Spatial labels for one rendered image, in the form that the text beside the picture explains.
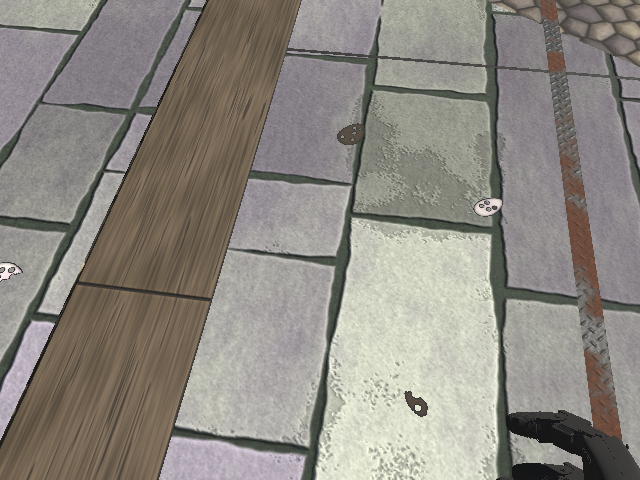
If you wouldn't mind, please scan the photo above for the right robot hand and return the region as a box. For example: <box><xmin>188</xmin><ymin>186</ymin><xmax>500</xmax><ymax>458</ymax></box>
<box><xmin>496</xmin><ymin>410</ymin><xmax>640</xmax><ymax>480</ymax></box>

